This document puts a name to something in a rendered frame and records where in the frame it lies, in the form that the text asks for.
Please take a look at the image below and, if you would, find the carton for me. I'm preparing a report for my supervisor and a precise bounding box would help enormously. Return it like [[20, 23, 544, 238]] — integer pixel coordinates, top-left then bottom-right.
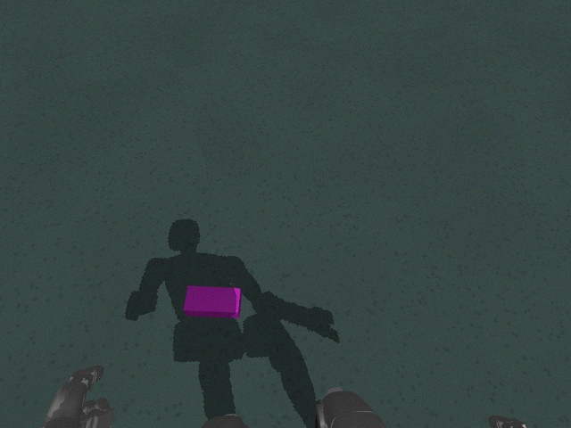
[[184, 286, 242, 318]]

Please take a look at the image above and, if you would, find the left robot hand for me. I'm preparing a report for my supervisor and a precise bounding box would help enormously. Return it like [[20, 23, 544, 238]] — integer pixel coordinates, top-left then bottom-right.
[[45, 366, 115, 428]]

